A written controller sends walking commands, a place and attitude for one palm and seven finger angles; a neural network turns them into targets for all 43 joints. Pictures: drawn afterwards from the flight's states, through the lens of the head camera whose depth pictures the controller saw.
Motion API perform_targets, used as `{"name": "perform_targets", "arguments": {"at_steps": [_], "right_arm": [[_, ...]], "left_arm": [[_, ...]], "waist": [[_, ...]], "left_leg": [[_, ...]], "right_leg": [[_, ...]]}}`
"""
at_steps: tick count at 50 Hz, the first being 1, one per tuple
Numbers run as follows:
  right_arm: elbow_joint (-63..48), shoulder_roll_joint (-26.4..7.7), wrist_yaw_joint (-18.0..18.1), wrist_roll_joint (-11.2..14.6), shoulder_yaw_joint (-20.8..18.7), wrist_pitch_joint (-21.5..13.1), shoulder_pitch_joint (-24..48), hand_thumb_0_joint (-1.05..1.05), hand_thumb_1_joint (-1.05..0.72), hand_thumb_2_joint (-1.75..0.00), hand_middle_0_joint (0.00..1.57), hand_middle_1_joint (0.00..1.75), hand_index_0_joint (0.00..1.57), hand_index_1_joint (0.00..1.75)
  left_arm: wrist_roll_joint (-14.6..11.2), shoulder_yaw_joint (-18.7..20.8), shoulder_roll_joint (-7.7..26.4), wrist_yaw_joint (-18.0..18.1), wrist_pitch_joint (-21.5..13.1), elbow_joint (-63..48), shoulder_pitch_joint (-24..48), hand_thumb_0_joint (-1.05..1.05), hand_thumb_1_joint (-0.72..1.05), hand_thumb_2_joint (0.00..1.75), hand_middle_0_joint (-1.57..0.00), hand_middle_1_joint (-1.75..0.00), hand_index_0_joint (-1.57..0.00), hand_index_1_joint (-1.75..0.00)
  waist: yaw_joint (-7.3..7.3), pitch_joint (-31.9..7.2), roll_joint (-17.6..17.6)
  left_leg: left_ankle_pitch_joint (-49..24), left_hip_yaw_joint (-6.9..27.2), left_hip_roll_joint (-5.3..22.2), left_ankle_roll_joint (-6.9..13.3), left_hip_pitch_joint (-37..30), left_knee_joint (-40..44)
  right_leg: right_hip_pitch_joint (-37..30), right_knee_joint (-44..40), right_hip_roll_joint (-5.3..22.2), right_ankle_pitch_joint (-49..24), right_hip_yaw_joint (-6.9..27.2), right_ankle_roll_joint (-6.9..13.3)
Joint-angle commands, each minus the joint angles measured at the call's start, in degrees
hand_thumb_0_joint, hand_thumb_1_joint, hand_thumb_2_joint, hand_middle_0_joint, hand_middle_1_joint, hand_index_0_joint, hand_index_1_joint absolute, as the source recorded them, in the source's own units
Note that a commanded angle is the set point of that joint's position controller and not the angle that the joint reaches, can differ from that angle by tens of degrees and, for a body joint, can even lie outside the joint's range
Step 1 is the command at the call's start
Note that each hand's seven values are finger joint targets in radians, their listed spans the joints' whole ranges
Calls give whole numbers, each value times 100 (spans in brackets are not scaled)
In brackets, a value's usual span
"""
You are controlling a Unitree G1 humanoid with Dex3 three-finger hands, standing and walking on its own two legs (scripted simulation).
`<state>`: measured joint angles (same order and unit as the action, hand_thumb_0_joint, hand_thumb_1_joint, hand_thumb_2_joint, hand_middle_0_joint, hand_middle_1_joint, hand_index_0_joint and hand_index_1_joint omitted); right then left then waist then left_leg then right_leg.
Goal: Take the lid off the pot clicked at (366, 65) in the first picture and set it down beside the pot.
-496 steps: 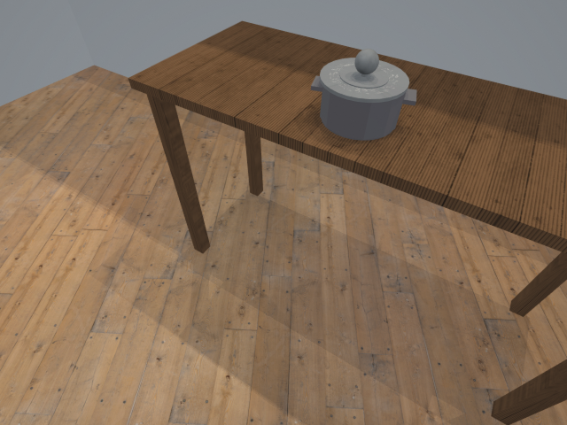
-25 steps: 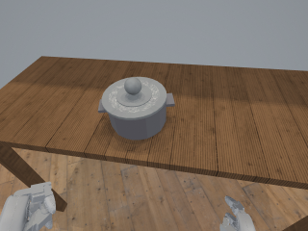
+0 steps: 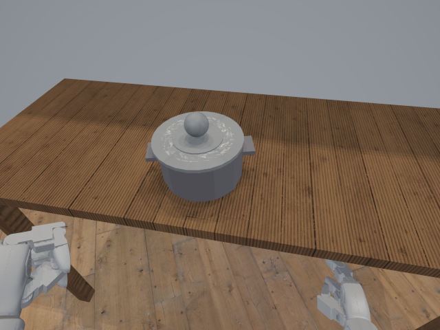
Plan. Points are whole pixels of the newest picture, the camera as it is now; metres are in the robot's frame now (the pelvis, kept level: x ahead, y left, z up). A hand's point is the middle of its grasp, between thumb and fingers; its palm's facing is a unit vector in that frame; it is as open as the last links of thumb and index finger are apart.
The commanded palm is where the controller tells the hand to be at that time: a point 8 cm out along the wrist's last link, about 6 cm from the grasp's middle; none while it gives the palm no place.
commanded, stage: raise the hand higher, near the body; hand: left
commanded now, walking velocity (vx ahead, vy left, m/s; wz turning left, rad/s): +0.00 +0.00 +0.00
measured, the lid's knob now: (196, 124) +0.45 +0.11 +0.17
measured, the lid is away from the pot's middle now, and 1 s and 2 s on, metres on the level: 0.00 0.00 0.00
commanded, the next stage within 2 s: reach forward and open the fingers in 0.20 s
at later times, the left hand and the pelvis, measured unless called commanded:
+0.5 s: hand (48, 232) +0.18 +0.26 +0.17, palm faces +0.23 -0.19 -0.95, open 3.0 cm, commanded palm +0.15 +0.27 +0.22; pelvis -0.02 +0.01 -0.01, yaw -1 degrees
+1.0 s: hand (35, 203) +0.21 +0.28 +0.19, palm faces -0.08 +0.05 -1.00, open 6.4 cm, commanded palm +0.18 +0.27 +0.27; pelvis -0.06 +0.02 +0.00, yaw +2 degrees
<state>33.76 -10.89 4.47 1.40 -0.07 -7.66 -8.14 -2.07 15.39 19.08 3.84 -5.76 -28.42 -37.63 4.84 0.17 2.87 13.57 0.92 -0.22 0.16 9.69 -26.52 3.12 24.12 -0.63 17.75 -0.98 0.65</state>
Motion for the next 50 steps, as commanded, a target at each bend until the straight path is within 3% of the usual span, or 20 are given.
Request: {"name": "perform_targets", "arguments": {"at_steps": [1, 4, 5, 8, 15, 16, 17, 18, 19, 20, 23, 27, 31, 36, 39, 42, 44, 45, 49, 50], "right_arm": [[-954, -495, 24, -37, -128, -357, 716, 0, -90, -90, 20, 30, 20, 30], [-934, -545, -4, -32, -141, -317, 765, 0, -90, -90, 20, 30, 20, 30], [-999, -512, -15, -37, -95, -333, 755, 0, -90, -90, 20, 30, 20, 30], [-953, -554, -13, -39, -96, -336, 727, 0, -90, -90, 20, 30, 20, 30], [-906, -551, -44, -36, -77, -387, 766, 0, -90, -90, 20, 30, 20, 30], [-1097, -1053, -124, -220, -37, 6, 724, 0, -90, -90, 20, 30, 20, 30], [-1378, -822, -198, -196, -62, 225, 848, 0, -90, -90, 20, 30, 20, 30], [-1359, -875, -267, -192, -88, 391, 778, 0, -90, -90, 20, 30, 20, 30], [-1457, -864, -312, -102, -90, 546, 974, 0, -90, -90, 20, 30, 20, 30], [-1536, -911, -357, -135, -53, 724, 944, 0, -90, -90, 20, 30, 20, 30], [-1586, -1028, -401, -31, -58, 1078, 1061, 0, -90, -90, 20, 30, 20, 30], [-1542, -1087, -424, 132, -89, 1085, 1106, 0, -90, -90, 20, 30, 20, 30], [-1415, -1095, -398, 218, -91, 966, 1043, 0, -90, -90, 20, 30, 20, 30], [-1329, -1091, -329, 235, -46, 837, 1063, 0, -90, -90, 20, 30, 20, 30], [-1369, -1120, -317, 250, -41, 764, 1193, 0, -90, -90, 20, 30, 20, 30], [-1296, -1097, -305, 207, -21, 727, 1157, 0, -90, -90, 20, 30, 20, 30], [-1356, -1137, -331, 247, -34, 658, 1231, 0, -90, -90, 20, 30, 20, 30], [-1309, -1084, -336, 205, 3, 706, 1197, 0, -90, -90, 20, 30, 20, 30], [-1321, -1145, -356, 226, -33, 603, 1223, 0, -90, -90, 20, 30, 20, 30], [-1278, -1095, -376, 205, -6, 661, 1201, 0, -90, -90, 20, 30, 20, 30]], "left_arm": [[-76, 699, 863, 138, -388, -1316, 292, 0, 90, 90, -130, -150, -130, -150], [-114, 921, 1014, 148, -396, -1283, 412, 0, 90, 90, -130, -150, -130, -150], [-109, 692, 845, 121, -450, -1526, 568, 0, 90, 90, -130, -150, -130, -150], [-115, 835, 986, 152, -469, -1482, 770, 0, 90, 90, -130, -150, -130, -150], [-163, 957, 1001, 181, -605, -1570, 1045, 0, 90, 90, -130, -150, -130, -150], [2154, 732, 2362, 355, -56, -1954, 1099, 0, 87, 92, -129, -146, -129, -146], [2114, 630, 1798, 441, 254, -2266, 1251, 0, 83, 94, -128, -143, -128, -143], [2678, 680, 2132, 495, 474, -2119, 1287, 0, 80, 96, -128, -139, -128, -139], [2935, 851, 2327, 494, 707, -2040, 1071, 0, 77, 98, -127, -136, -127, -136], [3313, 789, 2473, 401, 876, -2094, 1140, 0, 74, 100, -126, -132, -126, -132], [3913, 803, 2951, -1, 1243, -1533, 1313, 0, 65, 107, -124, -122, -124, -122], [4065, 770, 3448, -725, 1275, -1331, 1840, 0, 51, 115, -120, -107, -120, -107], [3939, 790, 3778, -1409, 1203, -813, 2437, 0, 38, 124, -116, -93, -116, -93], [3892, 642, 4039, -2042, 1088, -540, 3666, 0, 21, 134, -111, -76, -111, -76], [3932, 764, 4299, -2277, 1063, -273, 4106, 0, 11, 140, -107, -65, -107, -65], [3911, 363, 4069, -2507, 980, 6, 4696, 0, 1, 147, -103, -54, -103, -54], [3937, 610, 4336, -2535, 984, -17, 4879, 0, -5, 151, -101, -47, -101, -47], [3975, 295, 4157, -2631, 960, 51, 5308, 0, -8, 153, -99, -44, -99, -44], [4059, 587, 4462, -2651, 981, 351, 5557, 0, -21, 161, -94, -29, -94, -29], [4063, 305, 4269, -2733, 978, 456, 5879, 0, -24, 163, -93, -26, -93, -26]], "waist": [[-67, -272, 77], [-49, -256, -175], [-84, -302, -31], [-67, -278, 89], [-74, -280, -32], [53, -510, 423], [26, -499, 627], [56, -467, 742], [111, -370, 735], [117, -656, 511], [73, -802, 135], [50, -1299, 122], [-21, -1131, -268], [-69, -1068, 17], [-62, -1004, -10], [-55, -1050, 130], [-59, -1122, 139], [-75, -1255, 214], [-25, -1230, 283], [-27, -1278, 254]], "left_leg": [[-1365, -145, 116, 141, -751, 181], [-1231, -113, 129, 138, -694, 186], [-1212, -116, 129, 140, -724, 220], [-1112, -96, 148, 118, -728, 275], [-882, -65, 156, 120, -673, 323], [-1246, -278, 65, 116, 60, 94], [-1343, -319, 66, 84, 199, 83], [-1204, -295, 98, 58, 218, 46], [-1051, -275, 120, 39, 339, 11], [-1055, -275, 100, 61, 350, -21], [-1002, -206, 77, 110, 309, -143], [-1241, -61, 42, 166, 83, -198], [-1311, -8, -42, 210, 98, -127], [-1283, 61, -126, 215, -89, 66], [-1149, 85, -168, 229, -198, 91], [-905, 67, -190, 219, -178, 270], [-965, 112, -198, 222, -332, 193], [-879, 74, -230, 229, -248, 304], [-799, 129, -208, 214, -358, 265], [-669, 100, -219, 207, -206, 387]], "right_leg": [[813, -448, 146, -1564, -165, -51], [816, -473, 108, -1429, -148, -46], [805, -468, 140, -1366, -155, -45], [815, -486, 140, -1184, -163, -41], [825, -505, 134, -924, -147, -14], [1033, -60, 69, -1139, -89, -56], [1038, 61, 95, -1089, -287, 16], [1155, 117, 59, -832, -232, 52], [1156, 111, 11, -775, -169, 103], [1142, 193, 7, -702, -206, 93], [1221, 165, 49, -756, -140, 27], [1093, 168, 111, -1176, -96, -79], [1058, 39, 97, -1505, -137, -158], [1014, -145, 70, -1352, -186, -177], [1017, -232, -14, -1226, -133, -120], [1059, -303, 20, -880, -206, -160], [996, -264, -51, -948, -156, -81], [964, -287, -17, -811, -198, -122], [1019, -241, -65, -699, -146, -29], [975, -262, -31, -550, -204, -74]]}}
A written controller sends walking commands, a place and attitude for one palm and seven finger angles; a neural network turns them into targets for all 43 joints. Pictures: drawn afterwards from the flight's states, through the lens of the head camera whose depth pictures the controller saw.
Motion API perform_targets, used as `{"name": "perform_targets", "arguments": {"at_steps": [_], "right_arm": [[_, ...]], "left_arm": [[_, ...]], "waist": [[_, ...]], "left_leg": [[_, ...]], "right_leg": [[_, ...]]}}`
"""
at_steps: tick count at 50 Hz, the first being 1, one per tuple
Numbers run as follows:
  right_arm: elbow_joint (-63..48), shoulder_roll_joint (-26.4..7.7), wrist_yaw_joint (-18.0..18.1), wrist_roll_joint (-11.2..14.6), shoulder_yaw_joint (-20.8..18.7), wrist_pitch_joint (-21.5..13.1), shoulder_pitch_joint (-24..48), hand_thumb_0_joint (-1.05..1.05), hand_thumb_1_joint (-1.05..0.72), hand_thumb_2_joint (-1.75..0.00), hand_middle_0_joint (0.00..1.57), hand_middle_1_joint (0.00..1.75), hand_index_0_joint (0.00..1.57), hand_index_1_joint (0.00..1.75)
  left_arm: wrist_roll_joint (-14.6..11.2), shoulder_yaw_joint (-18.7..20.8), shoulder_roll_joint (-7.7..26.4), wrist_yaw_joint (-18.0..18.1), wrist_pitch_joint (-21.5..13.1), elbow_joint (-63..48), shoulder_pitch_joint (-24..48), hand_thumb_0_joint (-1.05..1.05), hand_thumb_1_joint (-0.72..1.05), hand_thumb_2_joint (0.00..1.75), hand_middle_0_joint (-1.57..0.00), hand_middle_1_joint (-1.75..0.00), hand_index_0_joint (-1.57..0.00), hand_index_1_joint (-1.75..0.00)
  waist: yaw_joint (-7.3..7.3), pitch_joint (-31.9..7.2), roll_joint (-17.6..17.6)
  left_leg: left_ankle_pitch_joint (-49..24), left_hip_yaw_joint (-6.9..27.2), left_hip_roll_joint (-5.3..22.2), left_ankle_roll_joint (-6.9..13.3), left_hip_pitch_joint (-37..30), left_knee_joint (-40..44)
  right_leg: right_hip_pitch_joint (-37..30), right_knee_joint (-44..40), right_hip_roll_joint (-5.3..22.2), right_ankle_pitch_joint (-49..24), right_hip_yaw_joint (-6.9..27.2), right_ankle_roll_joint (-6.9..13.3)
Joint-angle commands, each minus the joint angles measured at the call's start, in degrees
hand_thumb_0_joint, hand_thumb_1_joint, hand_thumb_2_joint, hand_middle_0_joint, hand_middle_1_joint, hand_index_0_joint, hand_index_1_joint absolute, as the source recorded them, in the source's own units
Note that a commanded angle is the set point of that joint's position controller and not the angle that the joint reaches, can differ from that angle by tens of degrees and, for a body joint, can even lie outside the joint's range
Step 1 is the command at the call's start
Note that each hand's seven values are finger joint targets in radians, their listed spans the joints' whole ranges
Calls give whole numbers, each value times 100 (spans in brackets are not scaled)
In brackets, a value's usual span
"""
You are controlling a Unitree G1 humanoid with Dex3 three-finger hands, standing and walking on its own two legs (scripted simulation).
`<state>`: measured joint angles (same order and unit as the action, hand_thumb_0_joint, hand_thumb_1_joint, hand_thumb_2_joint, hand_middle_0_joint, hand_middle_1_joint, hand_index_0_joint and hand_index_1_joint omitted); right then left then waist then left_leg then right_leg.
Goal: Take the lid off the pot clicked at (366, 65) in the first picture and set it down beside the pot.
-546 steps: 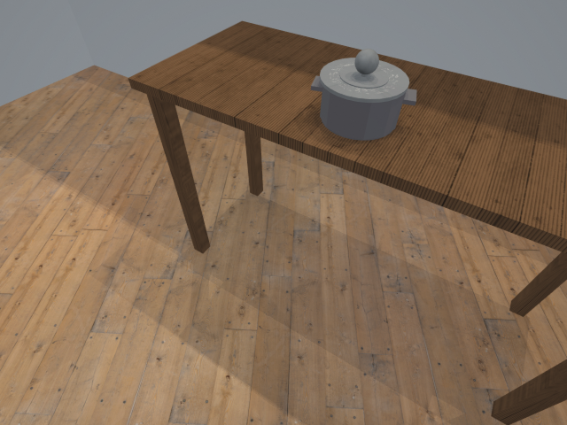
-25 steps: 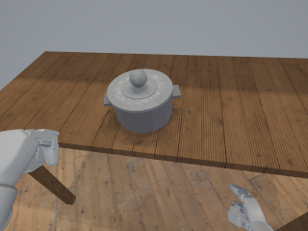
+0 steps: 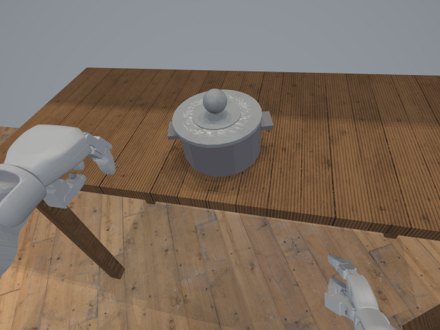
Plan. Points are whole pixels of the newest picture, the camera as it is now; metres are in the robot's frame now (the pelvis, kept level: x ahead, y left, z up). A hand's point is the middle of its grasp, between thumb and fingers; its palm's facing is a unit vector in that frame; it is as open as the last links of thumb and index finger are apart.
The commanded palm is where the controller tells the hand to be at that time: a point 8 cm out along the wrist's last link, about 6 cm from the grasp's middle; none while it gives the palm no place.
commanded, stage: reach forward and open the fingers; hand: left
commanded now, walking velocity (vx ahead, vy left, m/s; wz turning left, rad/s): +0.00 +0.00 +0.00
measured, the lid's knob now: (214, 101) +0.51 +0.08 +0.17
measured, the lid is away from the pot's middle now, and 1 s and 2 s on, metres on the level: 0.00 0.00 0.00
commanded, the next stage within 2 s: move the open hand above the knob in 0.80 s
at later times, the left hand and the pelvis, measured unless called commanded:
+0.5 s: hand (64, 135) +0.30 +0.25 +0.25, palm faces +0.05 +0.07 -1.00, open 9.9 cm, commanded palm +0.26 +0.25 +0.32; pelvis -0.02 +0.01 +0.00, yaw -1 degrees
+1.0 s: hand (81, 129) +0.32 +0.24 +0.25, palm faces -0.02 +0.07 -1.00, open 9.9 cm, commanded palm +0.28 +0.22 +0.32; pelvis -0.01 +0.00 +0.00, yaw +0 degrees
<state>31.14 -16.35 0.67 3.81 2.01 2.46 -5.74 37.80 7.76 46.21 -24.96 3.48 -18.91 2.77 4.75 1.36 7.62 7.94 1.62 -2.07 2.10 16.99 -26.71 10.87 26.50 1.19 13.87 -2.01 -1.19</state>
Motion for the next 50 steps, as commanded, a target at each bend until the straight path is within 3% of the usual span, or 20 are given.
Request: {"name": "perform_targets", "arguments": {"at_steps": [1, 4, 5, 9, 10, 14, 15, 23, 25, 29, 31, 34, 35, 37, 39, 41, 44, 47, 49, 50], "right_arm": [[-1075, -542, 0, 5, -242, -379, 965, 0, -90, -90, 20, 30, 20, 30], [-1089, -595, -11, 26, -246, -448, 994, 0, -90, -90, 20, 30, 20, 30], [-1044, -542, -26, -11, -217, -388, 963, 0, -90, -90, 20, 30, 20, 30], [-1060, -592, -3, 43, -247, -461, 966, 0, -90, -90, 20, 30, 20, 30], [-1038, -551, -20, 13, -219, -416, 972, 0, -90, -90, 20, 30, 20, 30], [-1057, -583, -9, 63, -248, -466, 946, 0, -90, -90, 20, 30, 20, 30], [-1028, -539, -32, 32, -218, -428, 988, 0, -90, -90, 20, 30, 20, 30], [-965, -575, 23, 73, -224, -437, 967, 0, -90, -90, 20, 30, 20, 30], [-1001, -547, -2, 72, -198, -443, 957, 0, -90, -90, 20, 30, 20, 30], [-1074, -589, -14, 104, -224, -471, 840, 0, -90, -90, 20, 30, 20, 30], [-1072, -545, -19, 112, -205, -438, 973, 0, -90, -90, 20, 30, 20, 30], [-1085, -626, 13, 89, -219, -491, 846, 0, -90, -90, 20, 30, 20, 30], [-1089, -561, 7, 48, -193, -456, 933, 0, -90, -90, 20, 30, 20, 30], [-992, -598, 48, 69, -199, -429, 864, 0, -90, -90, 20, 30, 20, 30], [-1072, -657, 25, 96, -236, -490, 777, 0, -90, -90, 20, 30, 20, 30], [-1118, -567, 3, 117, -209, -442, 924, 0, -90, -90, 20, 30, 20, 30], [-1095, -657, 28, 114, -232, -481, 828, 0, -90, -90, 20, 30, 20, 30], [-1004, -610, 37, 79, -208, -405, 878, 0, -90, -90, 20, 30, 20, 30], [-1070, -643, 18, 107, -236, -490, 887, 0, -90, -90, 20, 30, 20, 30], [-1055, -554, -10, 60, -175, -410, 900, 0, -90, -90, 20, 30, 20, 30]], "left_arm": [[51, 1050, 1537, 150, 43, -603, 1952, 0, -27, 164, -92, -22, -92, -22], [83, 1160, 1645, 165, 57, -462, 2054, 0, -36, 169, -88, -12, -88, -12], [119, 860, 1435, 94, 62, -328, 2348, 0, -40, 170, -87, -8, -87, -8], [183, 1058, 1662, 155, 85, -207, 2683, 0, -39, 169, -87, -8, -87, -8], [217, 804, 1510, 87, 82, -178, 2991, 0, -39, 169, -87, -8, -87, -8], [235, 959, 1652, 110, 112, -69, 3165, 0, -39, 169, -87, -8, -87, -8], [275, 655, 1446, 33, 129, -13, 3462, 0, -39, 170, -87, -8, -87, -8], [410, 545, 1552, -57, 235, 501, 4245, 0, -40, 172, -88, -8, -88, -8], [425, 505, 1544, -129, 240, 542, 4372, 0, -40, 173, -88, -8, -88, -8], [362, 671, 1546, -203, 266, 560, 3861, 0, -40, 174, -88, -8, -88, -8], [382, 411, 1392, -280, 283, 468, 4203, 0, -40, 174, -88, -8, -88, -8], [381, 885, 1909, -238, 260, 344, 4193, 0, -40, 174, -88, -8, -88, -8], [422, 697, 1789, -311, 277, 298, 4418, 0, -40, 174, -88, -8, -88, -8], [378, 668, 1697, -337, 339, 777, 4275, 0, -40, 174, -88, -8, -88, -8], [295, 932, 1859, -337, 299, 528, 3977, 0, -40, 174, -88, -8, -88, -8], [280, 503, 1504, -426, 334, 277, 4246, 0, -40, 174, -88, -8, -88, -8], [261, 773, 1729, -394, 331, 329, 4004, 0, -40, 173, -88, -8, -88, -8], [369, 593, 1668, -408, 400, 553, 4378, 0, -40, 173, -88, -8, -88, -8], [334, 765, 1792, -333, 361, 220, 4372, 0, -40, 173, -88, -8, -88, -8], [379, 421, 1537, -407, 400, 334, 4563, 0, -40, 173, -88, -8, -88, -8]], "waist": [[2, -1385, -293], [-25, -1331, -145], [-18, -1417, -202], [-47, -1312, -155], [-15, -1462, -161], [-50, -1393, -120], [-24, -1516, -96], [-49, -1318, -255], [-47, -1580, -238], [-75, -1557, -376], [-64, -1429, -438], [-69, -1697, -287], [-12, -1887, -182], [-63, -1399, -544], [-72, -1695, -416], [-82, -1688, -444], [-136, -1673, -403], [-94, -1502, -506], [-129, -1866, -245], [-92, -1941, -299]], "left_leg": [[7, 46, 6, 6, -980, 426], [98, 78, 3, 10, -1058, 361], [275, 102, 13, -3, -919, 532], [469, 144, 42, -2, -1000, 469], [595, 172, 45, -15, -882, 622], [644, 193, 74, -14, -1001, 527], [752, 225, 70, -29, -887, 661], [1190, 207, 80, -25, -743, 677], [1080, 220, 62, -17, -803, 661], [680, 132, 57, 16, -939, 430], [833, 96, 59, 15, -777, 528], [483, 108, 25, 45, -1012, 357], [427, 85, -24, 50, -921, 420], [530, 38, -5, 54, -738, 405], [33, 17, -27, 62, -1010, 188], [56, -30, -39, 59, -946, 257], [-99, -19, -54, 82, -1104, 121], [82, -18, -68, 76, -862, 258], [-324, -7, -89, 80, -1230, 57], [-236, -5, -124, 78, -1034, 200]], "right_leg": [[233, -488, -187, -29, -100, 94], [364, -426, -262, 1, -61, 174], [306, -422, -228, 150, -125, 138], [469, -333, -275, 212, -77, 192], [363, -332, -231, 317, -121, 164], [502, -254, -278, 262, -81, 218], [438, -255, -233, 355, -118, 194], [656, -219, -187, 633, -106, 183], [557, -209, -211, 553, -97, 211], [575, -196, -251, 281, -70, 232], [604, -229, -170, 445, -116, 175], [505, -176, -235, 204, -53, 233], [390, -213, -189, 220, -64, 217], [585, -289, -175, 330, -104, 165], [429, -215, -207, -148, -32, 232], [422, -223, -132, -138, -90, 150], [477, -211, -205, -294, -33, 208], [486, -265, -161, -100, -98, 160], [370, -147, -187, -493, -2, 241], [267, -189, -170, -397, -73, 200]]}}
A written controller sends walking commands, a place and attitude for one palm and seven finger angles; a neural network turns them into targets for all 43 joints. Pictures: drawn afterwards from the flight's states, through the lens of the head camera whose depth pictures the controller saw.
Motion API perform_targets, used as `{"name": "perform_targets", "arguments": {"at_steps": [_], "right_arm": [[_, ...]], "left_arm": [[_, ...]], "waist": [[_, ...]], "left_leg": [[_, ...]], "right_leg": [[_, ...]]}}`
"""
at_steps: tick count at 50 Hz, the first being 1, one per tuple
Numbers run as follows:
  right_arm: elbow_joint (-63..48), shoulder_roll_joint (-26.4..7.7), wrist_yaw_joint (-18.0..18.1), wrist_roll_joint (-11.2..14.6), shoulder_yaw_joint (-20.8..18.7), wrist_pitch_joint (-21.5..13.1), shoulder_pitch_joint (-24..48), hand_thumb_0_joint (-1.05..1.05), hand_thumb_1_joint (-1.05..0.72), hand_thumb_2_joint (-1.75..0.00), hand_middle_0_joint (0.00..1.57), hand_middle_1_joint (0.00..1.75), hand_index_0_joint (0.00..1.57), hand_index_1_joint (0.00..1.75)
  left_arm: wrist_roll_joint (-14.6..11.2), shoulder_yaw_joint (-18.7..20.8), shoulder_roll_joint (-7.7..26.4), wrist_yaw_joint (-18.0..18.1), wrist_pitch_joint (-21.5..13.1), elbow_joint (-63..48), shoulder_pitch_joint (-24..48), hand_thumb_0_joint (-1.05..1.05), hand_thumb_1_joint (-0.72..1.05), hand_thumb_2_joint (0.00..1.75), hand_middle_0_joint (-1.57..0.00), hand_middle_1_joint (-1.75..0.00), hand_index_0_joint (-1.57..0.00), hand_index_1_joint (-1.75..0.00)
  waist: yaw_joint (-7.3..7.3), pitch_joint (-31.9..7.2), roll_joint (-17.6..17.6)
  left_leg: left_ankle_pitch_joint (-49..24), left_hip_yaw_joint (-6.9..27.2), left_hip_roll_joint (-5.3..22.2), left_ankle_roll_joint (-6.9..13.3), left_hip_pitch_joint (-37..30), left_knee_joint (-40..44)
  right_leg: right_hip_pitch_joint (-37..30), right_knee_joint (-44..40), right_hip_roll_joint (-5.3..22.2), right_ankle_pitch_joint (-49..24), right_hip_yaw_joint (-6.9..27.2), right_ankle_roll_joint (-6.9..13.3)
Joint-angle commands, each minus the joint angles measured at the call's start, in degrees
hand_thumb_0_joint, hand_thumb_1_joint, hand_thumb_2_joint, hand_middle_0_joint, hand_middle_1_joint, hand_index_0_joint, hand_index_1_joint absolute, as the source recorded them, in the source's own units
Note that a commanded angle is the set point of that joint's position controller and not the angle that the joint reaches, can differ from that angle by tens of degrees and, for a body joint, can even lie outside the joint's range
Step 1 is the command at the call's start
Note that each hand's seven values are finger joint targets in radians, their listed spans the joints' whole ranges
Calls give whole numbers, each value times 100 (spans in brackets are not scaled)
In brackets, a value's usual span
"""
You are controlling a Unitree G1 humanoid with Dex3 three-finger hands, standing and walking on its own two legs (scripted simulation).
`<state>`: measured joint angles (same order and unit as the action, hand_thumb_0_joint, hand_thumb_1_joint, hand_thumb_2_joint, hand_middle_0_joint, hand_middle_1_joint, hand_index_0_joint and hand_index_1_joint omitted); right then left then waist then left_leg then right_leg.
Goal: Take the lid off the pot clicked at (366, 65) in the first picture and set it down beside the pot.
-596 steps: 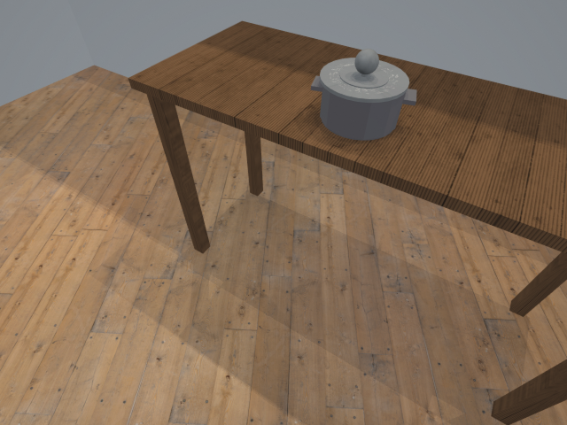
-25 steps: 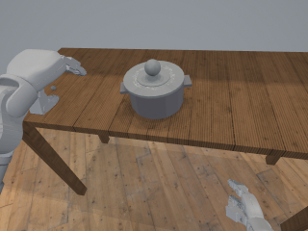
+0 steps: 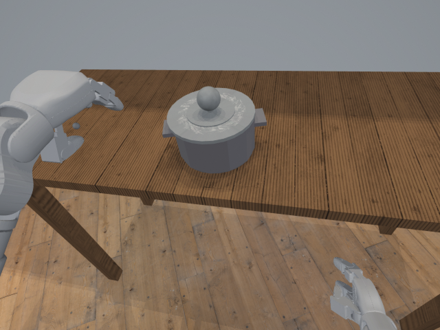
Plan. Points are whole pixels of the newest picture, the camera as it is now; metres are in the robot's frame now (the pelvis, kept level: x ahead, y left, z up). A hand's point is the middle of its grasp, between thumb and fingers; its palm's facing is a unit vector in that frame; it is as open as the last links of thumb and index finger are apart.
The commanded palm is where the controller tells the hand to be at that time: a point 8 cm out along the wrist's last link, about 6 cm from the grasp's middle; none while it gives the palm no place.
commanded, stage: move the open hand above the knob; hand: left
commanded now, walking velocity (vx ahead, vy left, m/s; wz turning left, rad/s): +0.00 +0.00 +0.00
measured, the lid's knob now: (208, 98) +0.51 +0.08 +0.17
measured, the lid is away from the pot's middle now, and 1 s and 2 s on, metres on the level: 0.00 0.00 0.00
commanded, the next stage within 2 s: none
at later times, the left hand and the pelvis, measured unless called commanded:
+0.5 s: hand (122, 102) +0.38 +0.19 +0.26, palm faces -0.01 +0.03 -1.00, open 9.9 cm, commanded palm +0.34 +0.18 +0.32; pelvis +0.01 +0.00 +0.00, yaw -1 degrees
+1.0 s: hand (163, 83) +0.43 +0.13 +0.26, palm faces -0.02 +0.00 -1.00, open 9.9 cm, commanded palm +0.40 +0.13 +0.32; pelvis +0.02 -0.01 +0.00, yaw -1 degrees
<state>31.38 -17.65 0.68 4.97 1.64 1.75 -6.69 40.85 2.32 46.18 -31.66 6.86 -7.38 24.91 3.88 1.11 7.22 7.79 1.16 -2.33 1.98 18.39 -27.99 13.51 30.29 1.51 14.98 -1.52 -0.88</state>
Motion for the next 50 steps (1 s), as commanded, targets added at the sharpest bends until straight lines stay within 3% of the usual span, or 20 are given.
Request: {"name": "perform_targets", "arguments": {"at_steps": [1, 4, 6, 9, 13, 15, 19, 20, 22, 24, 26, 28, 29, 30, 37, 40, 42, 44, 48, 50], "right_arm": [[-1069, -411, -6, 10, -162, -351, 1040, 0, -90, -90, 20, 30, 20, 30], [-1042, -506, -20, 23, -183, -345, 977, 0, -90, -90, 20, 30, 20, 30], [-1077, -383, -48, 26, -152, -304, 1116, 0, -90, -90, 20, 30, 20, 30], [-1006, -508, -53, -15, -165, -288, 1018, 0, -90, -90, 20, 30, 20, 30], [-975, -379, -79, 28, -119, -191, 1144, 0, -90, -90, 20, 30, 20, 30], [-1004, -381, -103, -31, -112, -147, 1057, 0, -90, -90, 20, 30, 20, 30], [-984, -463, -120, -7, -134, -142, 982, 0, -90, -90, 20, 30, 20, 30], [-1017, -361, -138, -38, -98, -93, 1079, 0, -90, -90, 20, 30, 20, 30], [-973, -380, -135, -21, -109, -69, 1099, 0, -90, -90, 20, 30, 20, 30], [-1028, -445, -163, 2, -139, -97, 994, 0, -90, -90, 20, 30, 20, 30], [-1003, -333, -172, 39, -109, -50, 1107, 0, -90, -90, 20, 30, 20, 30], [-925, -384, -150, 38, -112, -35, 1043, 0, -90, -90, 20, 30, 20, 30], [-956, -462, -155, 19, -157, -58, 907, 0, -90, -90, 20, 30, 20, 30], [-1035, -349, -171, -27, -129, -62, 979, 0, -90, -90, 20, 30, 20, 30], [-900, -386, -217, -8, -147, 34, 974, 0, -90, -90, 20, 30, 20, 30], [-988, -330, -255, -12, -138, 41, 951, 0, -90, -90, 20, 30, 20, 30], [-908, -346, -245, 1, -149, 71, 968, 0, -90, -90, 20, 30, 20, 30], [-898, -450, -250, 1, -189, 43, 834, 0, -90, -90, 20, 30, 20, 30], [-830, -335, -240, 35, -119, 102, 959, 0, -90, -90, 20, 30, 20, 30], [-896, -309, -262, 4, -129, 102, 923, 0, -90, -90, 20, 30, 20, 30]], "left_arm": [[60, 802, 1330, 281, 113, -709, 2371, 0, -40, 173, -88, -8, -88, -8], [42, 920, 1400, 330, 125, -659, 2339, 0, -40, 173, -88, -8, -88, -8], [108, 460, 1024, 298, 196, -762, 2688, 0, -40, 173, -88, -8, -88, -8], [152, 1075, 1662, 395, 235, -588, 2629, 0, -40, 173, -88, -8, -88, -8], [227, 128, 762, 340, 370, -190, 3211, 0, -40, 173, -88, -8, -88, -8], [296, 251, 909, 327, 389, -193, 3165, 0, -40, 173, -88, -8, -88, -8], [305, 479, 1135, 425, 418, -87, 3424, 0, -40, 173, -88, -8, -88, -8], [398, 125, 860, 344, 463, -110, 3649, 0, -40, 173, -88, -8, -88, -8], [385, 74, 757, 338, 542, 82, 3625, 0, -40, 173, -88, -8, -88, -8], [314, 273, 900, 394, 508, -126, 3525, 0, -40, 173, -88, -8, -88, -8], [408, -241, 407, 342, 614, 112, 3877, 0, -40, 173, -88, -8, -88, -8], [456, -289, 424, 359, 659, 415, 4056, 0, -40, 173, -88, -8, -88, -8], [385, 68, 752, 436, 571, 166, 3994, 0, -40, 173, -88, -8, -88, -8], [500, -143, 638, 381, 584, -67, 4267, 0, -40, 173, -88, -8, -88, -8], [538, -363, 278, 414, 773, 616, 4232, 0, -40, 173, -88, -8, -88, -8], [555, -461, 203, 433, 752, 372, 4456, 0, -40, 173, -88, -8, -88, -8], [577, -524, 128, 453, 831, 551, 4643, 0, -40, 173, -88, -8, -88, -8], [490, -156, 461, 539, 795, 567, 4542, 0, -40, 173, -88, -8, -88, -8], [623, -741, -89, 490, 943, 1015, 4963, 0, -40, 173, -88, -8, -88, -8], [616, -809, -144, 489, 887, 845, 5001, 0, -40, 173, -88, -8, -88, -8]], "waist": [[-52, -1582, -359], [-109, -1637, -396], [-81, -1658, -404], [-67, -1822, -415], [-108, -1473, -468], [-71, -1923, -576], [-134, -1929, -559], [-91, -2107, -491], [-113, -1784, -640], [-137, -2072, -459], [-188, -1751, -683], [-182, -1638, -656], [-202, -1931, -641], [-125, -2292, -520], [-185, -1816, -760], [-185, -2240, -759], [-232, -2022, -764], [-231, -2253, -803], [-292, -1854, -830], [-288, -2177, -830]], "left_leg": [[-63, 33, -40, 71, -1151, 342], [-181, 39, -41, 83, -1315, 230], [-27, 21, -41, 74, -1226, 361], [-233, 20, -45, 80, -1296, 229], [264, 51, -12, 49, -1116, 479], [-35, -7, -77, 97, -1176, 384], [-195, 6, -33, 84, -1308, 261], [-214, -25, -89, 100, -1209, 346], [-139, -27, -51, 95, -1139, 362], [-451, 0, -45, 89, -1389, 234], [-220, -53, -30, 81, -1219, 345], [-18, -20, -34, 78, -1141, 429], [-267, 2, -23, 98, -1380, 293], [-375, -24, -107, 128, -1337, 361], [-419, -82, -55, 112, -1196, 357], [-632, -90, -102, 134, -1316, 314], [-537, -114, -73, 124, -1294, 329], [-774, -72, -68, 126, -1424, 193], [-409, -126, -64, 97, -1211, 374], [-561, -127, -105, 143, -1314, 335]], "right_leg": [[202, -579, -170, -368, -141, 137], [224, -567, -233, -519, -86, 212], [201, -563, -173, -346, -139, 160], [94, -518, -217, -556, -69, 232], [351, -552, -188, -39, -178, 193], [85, -557, -213, -333, -119, 229], [126, -461, -195, -494, -88, 267], [-17, -486, -195, -509, -96, 251], [129, -487, -176, -471, -132, 239], [47, -408, -180, -751, -88, 284], [199, -447, -167, -547, -141, 234], [266, -472, -179, -335, -157, 247], [172, -452, -194, -571, -108, 285], [-121, -459, -201, -695, -71, 276], [105, -452, -186, -793, -125, 279], [-120, -415, -192, -1022, -82, 278], [15, -424, -180, -950, -102, 275], [-86, -372, -154, -1192, -62, 304], [116, -432, -159, -874, -120, 267], [-70, -437, -193, -1060, -82, 277]]}}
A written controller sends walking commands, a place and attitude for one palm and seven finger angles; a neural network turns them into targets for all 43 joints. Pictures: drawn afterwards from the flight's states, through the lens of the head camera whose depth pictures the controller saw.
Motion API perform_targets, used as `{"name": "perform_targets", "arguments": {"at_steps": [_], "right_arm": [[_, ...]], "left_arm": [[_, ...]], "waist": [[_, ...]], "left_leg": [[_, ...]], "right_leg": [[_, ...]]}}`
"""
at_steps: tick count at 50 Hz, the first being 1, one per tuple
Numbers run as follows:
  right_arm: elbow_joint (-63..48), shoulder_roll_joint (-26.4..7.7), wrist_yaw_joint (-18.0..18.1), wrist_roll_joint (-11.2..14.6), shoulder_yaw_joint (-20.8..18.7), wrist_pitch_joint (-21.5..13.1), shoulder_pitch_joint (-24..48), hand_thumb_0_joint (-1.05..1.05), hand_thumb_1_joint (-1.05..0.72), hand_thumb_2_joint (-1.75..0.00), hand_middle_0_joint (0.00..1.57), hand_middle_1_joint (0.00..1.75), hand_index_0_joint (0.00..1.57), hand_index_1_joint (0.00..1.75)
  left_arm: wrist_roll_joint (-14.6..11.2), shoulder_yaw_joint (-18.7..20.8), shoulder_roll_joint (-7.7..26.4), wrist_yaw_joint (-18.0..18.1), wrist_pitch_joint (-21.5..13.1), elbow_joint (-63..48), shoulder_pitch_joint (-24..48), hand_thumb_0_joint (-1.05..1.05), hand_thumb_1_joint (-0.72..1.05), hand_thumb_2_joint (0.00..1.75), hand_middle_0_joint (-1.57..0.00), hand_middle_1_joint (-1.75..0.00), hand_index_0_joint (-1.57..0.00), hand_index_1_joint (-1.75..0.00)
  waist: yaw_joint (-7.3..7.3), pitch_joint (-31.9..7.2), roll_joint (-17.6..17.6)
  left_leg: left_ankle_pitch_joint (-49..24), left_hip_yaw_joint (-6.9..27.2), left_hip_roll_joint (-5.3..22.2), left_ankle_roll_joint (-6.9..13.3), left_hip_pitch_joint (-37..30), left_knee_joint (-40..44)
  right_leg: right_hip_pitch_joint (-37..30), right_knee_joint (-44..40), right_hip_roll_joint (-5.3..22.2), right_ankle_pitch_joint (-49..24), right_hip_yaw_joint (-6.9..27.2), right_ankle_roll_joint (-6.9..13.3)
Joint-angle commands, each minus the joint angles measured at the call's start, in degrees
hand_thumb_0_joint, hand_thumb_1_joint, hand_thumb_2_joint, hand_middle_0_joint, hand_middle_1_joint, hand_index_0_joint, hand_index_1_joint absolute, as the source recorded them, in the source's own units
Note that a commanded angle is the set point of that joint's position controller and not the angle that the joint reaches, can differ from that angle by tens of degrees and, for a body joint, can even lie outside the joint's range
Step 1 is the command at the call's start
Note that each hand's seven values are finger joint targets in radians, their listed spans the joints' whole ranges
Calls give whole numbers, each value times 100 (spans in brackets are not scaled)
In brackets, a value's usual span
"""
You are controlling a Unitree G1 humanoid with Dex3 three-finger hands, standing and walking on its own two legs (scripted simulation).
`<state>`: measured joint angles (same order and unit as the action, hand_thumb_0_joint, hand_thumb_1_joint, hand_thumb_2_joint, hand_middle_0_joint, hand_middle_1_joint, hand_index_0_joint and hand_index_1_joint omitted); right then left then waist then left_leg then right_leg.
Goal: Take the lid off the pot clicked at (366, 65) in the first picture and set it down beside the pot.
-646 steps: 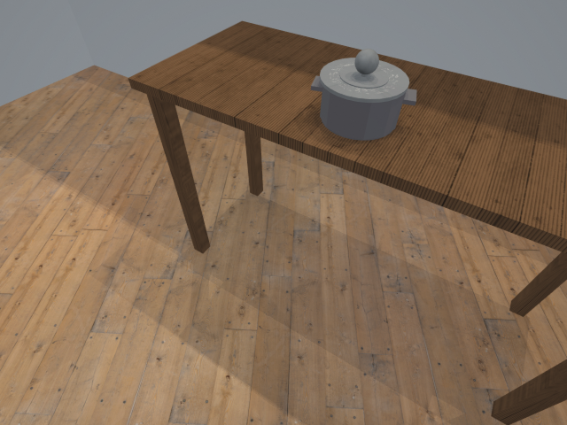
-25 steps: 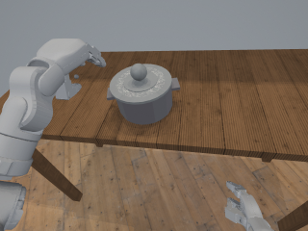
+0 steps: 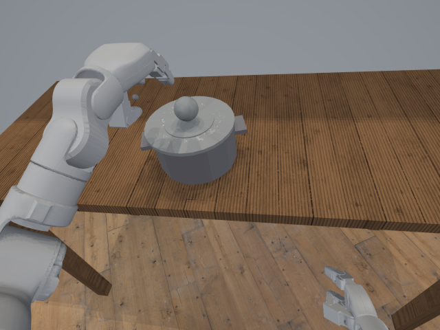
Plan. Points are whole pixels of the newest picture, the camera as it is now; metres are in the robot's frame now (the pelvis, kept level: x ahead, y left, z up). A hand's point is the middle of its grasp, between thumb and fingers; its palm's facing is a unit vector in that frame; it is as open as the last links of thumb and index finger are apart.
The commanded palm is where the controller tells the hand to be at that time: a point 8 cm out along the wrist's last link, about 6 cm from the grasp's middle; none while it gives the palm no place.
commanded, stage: move the open hand above the knob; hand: left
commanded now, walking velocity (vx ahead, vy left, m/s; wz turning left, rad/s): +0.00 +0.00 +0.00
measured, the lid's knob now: (186, 108) +0.49 +0.10 +0.17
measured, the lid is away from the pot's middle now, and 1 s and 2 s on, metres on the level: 0.00 0.00 0.00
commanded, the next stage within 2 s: lower the open fingers around the knob in 1.20 s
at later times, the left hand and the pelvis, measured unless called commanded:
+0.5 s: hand (169, 77) +0.46 +0.10 +0.26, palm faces -0.09 +0.00 -1.00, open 9.9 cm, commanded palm +0.43 +0.10 +0.32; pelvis +0.01 +0.00 +0.00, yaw +0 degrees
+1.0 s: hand (172, 78) +0.45 +0.10 +0.26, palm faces -0.08 -0.01 -1.00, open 9.9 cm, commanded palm +0.42 +0.10 +0.32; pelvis +0.01 +0.00 +0.00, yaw +0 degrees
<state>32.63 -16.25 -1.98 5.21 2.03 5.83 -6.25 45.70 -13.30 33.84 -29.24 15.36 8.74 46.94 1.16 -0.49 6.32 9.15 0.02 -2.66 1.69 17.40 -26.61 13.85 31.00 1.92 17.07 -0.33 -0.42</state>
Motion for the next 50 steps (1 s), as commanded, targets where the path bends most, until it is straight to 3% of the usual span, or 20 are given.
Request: {"name": "perform_targets", "arguments": {"at_steps": [1, 4, 7, 9, 10, 13, 14, 20, 24, 28, 30, 34, 35, 37, 39, 42, 44, 48, 49, 50], "right_arm": [[-980, -438, 22, 5, -178, -327, 928, 0, -90, -90, 20, 30, 20, 30], [-893, -568, 22, -25, -221, -326, 730, 0, -90, -90, 20, 30, 20, 30], [-853, -434, 35, -22, -167, -306, 831, 0, -90, -90, 20, 30, 20, 30], [-827, -558, 39, -34, -226, -331, 695, 0, -90, -90, 20, 30, 20, 30], [-850, -446, 33, -58, -174, -314, 746, 0, -90, -90, 20, 30, 20, 30], [-718, -464, 52, -5, -155, -293, 728, 0, -90, -90, 20, 30, 20, 30], [-718, -544, 47, -19, -214, -299, 607, 0, -90, -90, 20, 30, 20, 30], [-730, -459, 55, -69, -193, -356, 543, 0, -90, -90, 20, 30, 20, 30], [-616, -548, 57, -39, -256, -366, 376, 0, -90, -90, 20, 30, 20, 30], [-572, -518, 86, -73, -204, -363, 359, 0, -90, -90, 20, 30, 20, 30], [-695, -512, 49, -90, -227, -378, 391, 0, -90, -90, 20, 30, 20, 30], [-764, -542, -24, -68, -317, -366, 364, 0, -90, -90, 20, 30, 20, 30], [-740, -505, -37, -67, -268, -342, 427, 0, -90, -90, 20, 30, 20, 30], [-758, -484, -18, -38, -239, -321, 521, 0, -90, -90, 20, 30, 20, 30], [-815, -541, -47, -34, -315, -308, 504, 0, -90, -90, 20, 30, 20, 30], [-784, -439, -55, -21, -246, -297, 622, 0, -90, -90, 20, 30, 20, 30], [-752, -510, -73, -14, -297, -244, 535, 0, -90, -90, 20, 30, 20, 30], [-654, -434, -16, -39, -207, -261, 612, 0, -90, -90, 20, 30, 20, 30], [-644, -533, -20, -50, -266, -242, 555, 0, -90, -90, 20, 30, 20, 30], [-722, -400, -20, -43, -199, -279, 694, 0, -90, -90, 20, 30, 20, 30]], "left_arm": [[179, 684, 979, 271, 95, -579, 2934, 0, -40, 173, -88, -8, -88, -8], [85, 968, 1294, 349, 59, -504, 3062, 0, -40, 173, -88, -8, -88, -8], [222, 431, 758, 306, 165, -174, 3490, 0, -40, 173, -88, -8, -88, -8], [136, 821, 1137, 386, 107, -146, 3352, 0, -40, 173, -88, -8, -88, -8], [268, 630, 1000, 338, 142, -129, 3533, 0, -40, 173, -88, -8, -88, -8], [316, 330, 633, 338, 265, 545, 3759, 0, -40, 173, -88, -8, -88, -8], [149, 430, 662, 383, 199, 528, 3645, 0, -40, 173, -88, -8, -88, -8], [397, 468, 841, 365, 226, 647, 4290, 0, -40, 173, -88, -8, -88, -8], [252, 245, 427, 354, 276, 1108, 4301, 0, -40, 173, -88, -8, -88, -8], [491, 378, 650, 299, 380, 1569, 4374, 0, -40, 173, -88, -8, -88, -8], [495, 619, 952, 305, 259, 947, 4536, 0, -40, 173, -88, -8, -88, -8], [290, 394, 458, 242, 274, 844, 3984, 0, -40, 173, -88, -8, -88, -8], [449, 619, 812, 241, 319, 870, 4078, 0, -40, 173, -88, -8, -88, -8], [466, 373, 565, 223, 368, 873, 4202, 0, -40, 173, -88, -8, -88, -8], [232, 385, 470, 230, 285, 414, 4076, 0, -40, 173, -88, -8, -88, -8], [432, 255, 426, 255, 376, 479, 4271, 0, -40, 173, -88, -8, -88, -8], [199, 121, 182, 288, 333, 497, 4125, 0, -40, 173, -88, -8, -88, -8], [391, 182, 338, 392, 406, 849, 4515, 0, -40, 173, -88, -8, -88, -8], [217, 375, 499, 445, 322, 635, 4414, 0, -40, 173, -88, -8, -88, -8], [403, 239, 466, 456, 315, 482, 4665, 0, -40, 173, -88, -8, -88, -8]], "waist": [[-42, -1892, -767], [-78, -2056, -782], [-130, -1885, -850], [-101, -2141, -777], [-68, -2316, -816], [-172, -1740, -939], [-192, -1846, -941], [-173, -2453, -928], [-286, -2189, -992], [-234, -2123, -1106], [-149, -2628, -982], [-194, -2528, -956], [-137, -2464, -1076], [-190, -2161, -1047], [-190, -2370, -872], [-191, -2253, -884], [-265, -2182, -840], [-217, -2072, -947], [-211, -2303, -891], [-177, -2542, -782]], "left_leg": [[-683, -33, -51, 158, -1228, 157], [-783, 19, -48, 176, -1324, 78], [-659, -13, -68, 184, -1230, 178], [-792, 5, -62, 188, -1338, 76], [-837, -31, -101, 200, -1250, 165], [-612, -40, -51, 164, -1113, 231], [-632, -11, -75, 194, -1164, 151], [-1009, -29, -116, 243, -1246, 177], [-1013, -5, -100, 249, -1266, 120], [-1042, -47, -126, 264, -1089, 192], [-1351, -34, -125, 274, -1258, 172], [-1767, 19, -105, 312, -1458, 31], [-1671, -23, -89, 284, -1339, 106], [-1479, -49, -94, 267, -1252, 147], [-1630, -5, -83, 302, -1472, 68], [-1474, -2, -69, 249, -1440, 121], [-1408, 40, -58, 258, -1504, 83], [-1008, 61, -55, 224, -1348, 220], [-1098, 69, -53, 235, -1437, 161], [-1178, 38, -64, 209, -1501, 193]], "right_leg": [[16, -472, -202, -1237, -206, 233], [-76, -493, -180, -1406, -178, 249], [24, -514, -225, -1308, -211, 229], [-118, -477, -176, -1471, -154, 250], [-315, -482, -212, -1573, -133, 228], [73, -518, -203, -1323, -222, 232], [8, -555, -176, -1411, -187, 235], [-447, -489, -195, -1942, -98, 214], [-215, -520, -187, -1954, -149, 229], [-315, -508, -186, -2118, -122, 209], [-661, -440, -170, -2440, -60, 222], [-513, -451, -184, -2651, -127, 254], [-534, -426, -194, -2616, -111, 232], [-332, -433, -191, -2414, -162, 237], [-372, -478, -191, -2409, -154, 262], [-183, -411, -223, -2136, -204, 264], [-55, -491, -237, -1966, -232, 284], [-4, -491, -260, -1606, -247, 292], [-158, -514, -216, -1729, -207, 296], [-247, -427, -222, -1769, -177, 291]]}}
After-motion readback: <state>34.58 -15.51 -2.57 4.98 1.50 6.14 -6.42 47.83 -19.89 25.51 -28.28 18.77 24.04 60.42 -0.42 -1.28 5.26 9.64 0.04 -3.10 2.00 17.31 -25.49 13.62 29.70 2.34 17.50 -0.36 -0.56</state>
